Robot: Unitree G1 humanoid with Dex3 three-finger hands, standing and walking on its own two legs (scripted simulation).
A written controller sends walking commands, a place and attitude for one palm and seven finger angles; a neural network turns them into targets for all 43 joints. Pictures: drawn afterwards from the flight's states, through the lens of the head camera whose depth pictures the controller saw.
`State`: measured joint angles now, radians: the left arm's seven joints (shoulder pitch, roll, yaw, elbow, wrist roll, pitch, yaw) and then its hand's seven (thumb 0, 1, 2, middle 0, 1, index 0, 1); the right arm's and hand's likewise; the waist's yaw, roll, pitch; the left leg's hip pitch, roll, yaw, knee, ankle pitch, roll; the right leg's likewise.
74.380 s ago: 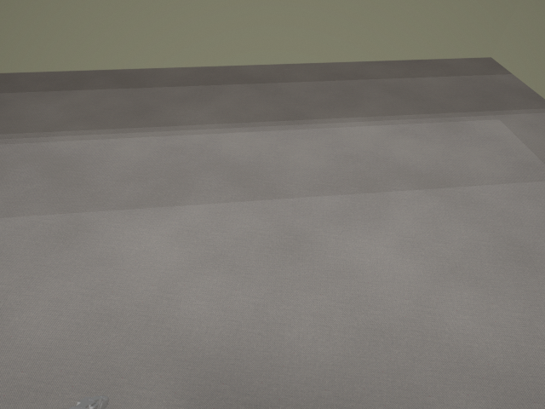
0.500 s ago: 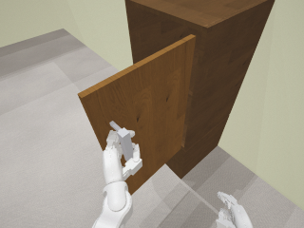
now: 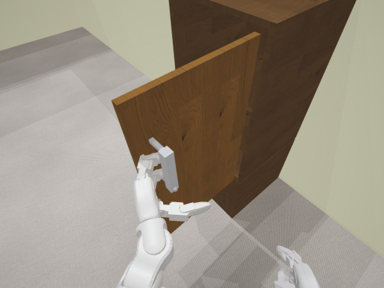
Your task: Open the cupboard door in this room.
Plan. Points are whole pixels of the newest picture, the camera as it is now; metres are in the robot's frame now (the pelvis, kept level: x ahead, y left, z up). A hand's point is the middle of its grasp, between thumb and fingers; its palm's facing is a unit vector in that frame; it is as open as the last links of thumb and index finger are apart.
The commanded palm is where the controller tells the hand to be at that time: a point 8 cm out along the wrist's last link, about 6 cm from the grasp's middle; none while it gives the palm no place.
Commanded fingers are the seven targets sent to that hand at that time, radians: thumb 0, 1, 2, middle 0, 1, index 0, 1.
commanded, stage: open thumb and fingers to let go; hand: left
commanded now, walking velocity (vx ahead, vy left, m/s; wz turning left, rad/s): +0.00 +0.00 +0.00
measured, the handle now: (163, 165) +0.35 +0.08 +0.08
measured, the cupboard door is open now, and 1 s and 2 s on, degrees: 92 94 94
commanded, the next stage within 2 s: slide the hand sideways off the handle in 0.26 s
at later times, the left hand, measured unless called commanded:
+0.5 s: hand (174, 199) +0.28 +0.05 +0.07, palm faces -0.07 -1.00 -0.04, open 16.2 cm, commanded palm +0.26 +0.07 +0.07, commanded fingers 0.00 -0.50 0.30 -0.15 -0.30 -0.15 -0.30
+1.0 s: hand (169, 217) +0.24 +0.05 +0.08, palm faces -0.10 -0.99 +0.03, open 16.4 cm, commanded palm +0.21 +0.11 +0.07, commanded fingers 0.00 -0.50 0.30 -0.15 -0.30 -0.15 -0.30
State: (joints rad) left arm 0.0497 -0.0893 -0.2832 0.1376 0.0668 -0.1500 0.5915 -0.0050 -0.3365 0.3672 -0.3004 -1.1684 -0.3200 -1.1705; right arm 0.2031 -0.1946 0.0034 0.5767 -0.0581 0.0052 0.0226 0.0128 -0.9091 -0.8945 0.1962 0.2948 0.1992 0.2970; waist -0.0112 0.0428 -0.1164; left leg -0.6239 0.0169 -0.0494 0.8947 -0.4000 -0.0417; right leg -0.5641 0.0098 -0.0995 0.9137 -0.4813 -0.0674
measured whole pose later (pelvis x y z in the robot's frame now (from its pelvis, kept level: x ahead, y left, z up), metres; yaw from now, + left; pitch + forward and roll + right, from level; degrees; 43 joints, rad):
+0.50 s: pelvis -0.02 +0.03 -0.01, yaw -1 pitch +7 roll -1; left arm -0.02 -0.01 -0.31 0.18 0.03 -0.21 0.26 -0.02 -0.49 0.30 -0.20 -0.39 -0.14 -0.43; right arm 0.22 -0.18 0.02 0.53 -0.03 0.01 0.04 0.01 -0.91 -0.89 0.20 0.30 0.20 0.30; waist 0.00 0.04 -0.10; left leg -0.67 0.00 -0.03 0.94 -0.40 0.00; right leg -0.60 -0.01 -0.08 0.94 -0.46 -0.03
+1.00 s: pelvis +0.00 +0.03 +0.00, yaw -2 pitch +7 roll +0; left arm 0.28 -0.01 -0.35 -0.09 0.05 -0.21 0.22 -0.02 -0.50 0.30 -0.15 -0.30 -0.14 -0.30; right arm 0.26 -0.19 0.03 0.42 -0.01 0.02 0.04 0.01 -0.91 -0.89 0.20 0.29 0.20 0.30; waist 0.00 0.03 -0.09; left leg -0.63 0.01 0.01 0.94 -0.43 0.01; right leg -0.58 0.00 -0.04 0.94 -0.48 -0.02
